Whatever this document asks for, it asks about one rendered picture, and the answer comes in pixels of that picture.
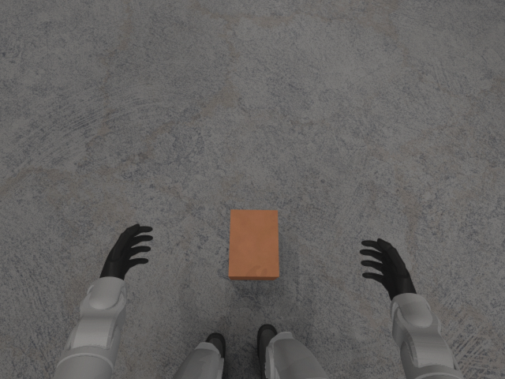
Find carton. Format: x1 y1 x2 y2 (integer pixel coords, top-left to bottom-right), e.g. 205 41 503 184
229 209 279 280

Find robot right foot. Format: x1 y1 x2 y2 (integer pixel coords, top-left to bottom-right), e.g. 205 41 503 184
257 324 277 379

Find robot left foot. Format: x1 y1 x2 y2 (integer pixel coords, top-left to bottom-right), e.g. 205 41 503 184
206 332 226 365

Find robot right forearm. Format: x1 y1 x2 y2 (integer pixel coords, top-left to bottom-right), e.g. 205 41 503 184
390 293 464 379

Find robot foot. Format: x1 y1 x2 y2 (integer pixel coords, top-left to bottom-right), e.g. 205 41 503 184
206 332 226 365
257 324 277 379

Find right robot hand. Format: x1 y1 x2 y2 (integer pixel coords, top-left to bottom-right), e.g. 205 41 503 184
360 238 417 301

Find robot left forearm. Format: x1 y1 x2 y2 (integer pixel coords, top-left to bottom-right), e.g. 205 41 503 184
53 276 127 379

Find left robot hand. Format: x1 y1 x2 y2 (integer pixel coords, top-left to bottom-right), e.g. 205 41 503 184
100 224 153 280

